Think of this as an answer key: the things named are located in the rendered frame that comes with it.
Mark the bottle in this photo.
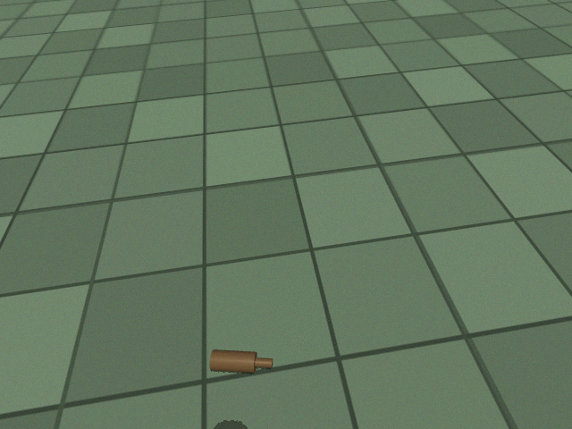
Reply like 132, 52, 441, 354
210, 349, 273, 373

